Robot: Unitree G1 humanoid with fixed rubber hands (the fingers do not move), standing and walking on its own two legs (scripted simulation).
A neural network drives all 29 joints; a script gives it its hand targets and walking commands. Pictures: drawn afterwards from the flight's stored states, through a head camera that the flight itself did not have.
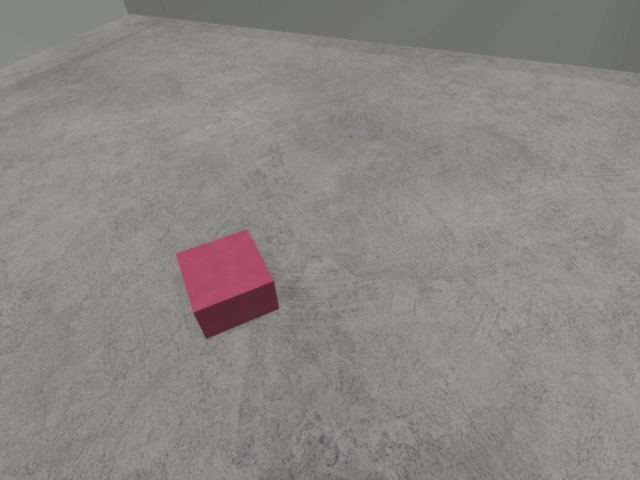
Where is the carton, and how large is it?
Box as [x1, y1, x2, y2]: [176, 229, 278, 338]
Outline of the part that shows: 246,229 176,253 193,312 206,338 278,308 273,280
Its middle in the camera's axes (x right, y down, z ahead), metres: -0.36 +0.15 +1.47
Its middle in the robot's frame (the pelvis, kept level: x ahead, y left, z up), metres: +0.96 +0.42 -0.69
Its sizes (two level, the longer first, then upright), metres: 0.297 0.287 0.174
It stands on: the floor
